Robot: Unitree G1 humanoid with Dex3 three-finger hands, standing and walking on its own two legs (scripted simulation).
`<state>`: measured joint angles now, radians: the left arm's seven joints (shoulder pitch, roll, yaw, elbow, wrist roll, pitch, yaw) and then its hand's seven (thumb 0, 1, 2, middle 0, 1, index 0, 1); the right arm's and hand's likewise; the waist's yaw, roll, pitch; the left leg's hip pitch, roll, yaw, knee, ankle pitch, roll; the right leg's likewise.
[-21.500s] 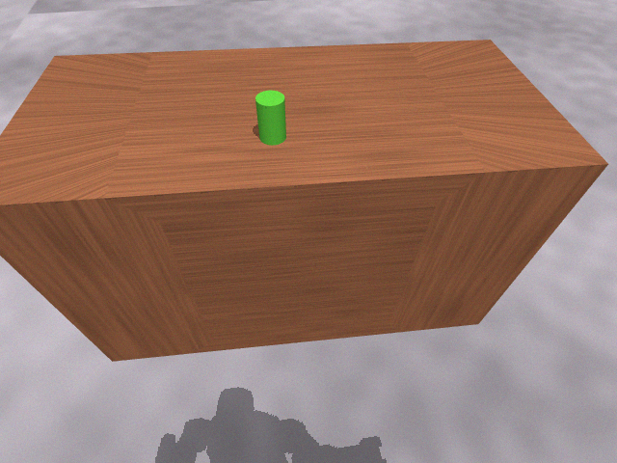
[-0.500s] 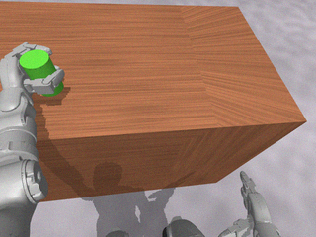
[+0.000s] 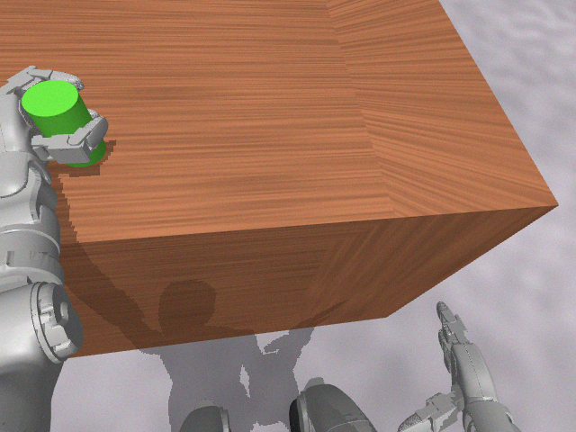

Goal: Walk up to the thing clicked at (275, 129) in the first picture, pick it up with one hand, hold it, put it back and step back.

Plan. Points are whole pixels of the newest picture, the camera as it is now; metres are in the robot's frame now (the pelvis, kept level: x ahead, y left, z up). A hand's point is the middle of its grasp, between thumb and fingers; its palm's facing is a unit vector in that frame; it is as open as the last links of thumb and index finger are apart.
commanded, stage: lower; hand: left
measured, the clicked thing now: (68, 126) +0.52 +0.22 +0.09
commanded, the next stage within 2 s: loosen in 0.06 s
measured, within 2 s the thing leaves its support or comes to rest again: neither
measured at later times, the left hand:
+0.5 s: hand (74, 120) +0.52 +0.21 +0.09, palm faces +0.17 -0.99 +0.03, open 10.0 cm
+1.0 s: hand (49, 103) +0.53 +0.23 +0.11, palm faces +0.21 -0.98 +0.03, open 17.2 cm
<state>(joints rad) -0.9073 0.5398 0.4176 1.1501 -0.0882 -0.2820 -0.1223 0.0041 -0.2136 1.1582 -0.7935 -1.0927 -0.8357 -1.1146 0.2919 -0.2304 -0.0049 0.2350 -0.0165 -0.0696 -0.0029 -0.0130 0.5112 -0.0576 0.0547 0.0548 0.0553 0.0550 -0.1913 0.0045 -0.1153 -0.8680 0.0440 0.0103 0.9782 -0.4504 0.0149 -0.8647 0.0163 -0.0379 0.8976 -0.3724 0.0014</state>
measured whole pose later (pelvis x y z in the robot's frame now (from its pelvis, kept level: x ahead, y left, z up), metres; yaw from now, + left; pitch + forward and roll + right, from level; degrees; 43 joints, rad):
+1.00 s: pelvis +0.00 +0.00 +0.00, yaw +0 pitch +20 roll -3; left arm -0.94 0.59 0.47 1.12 -0.07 -0.27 -0.10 -0.02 -0.60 0.10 -0.15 -0.14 -0.16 -0.14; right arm 0.32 -0.25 -0.03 0.13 -0.01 -0.02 0.00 -0.01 0.51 -0.05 0.06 0.06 0.06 0.06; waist -0.21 0.00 -0.12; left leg -0.89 0.04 0.01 1.01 -0.46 0.02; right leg -0.88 0.02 -0.03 0.92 -0.38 0.00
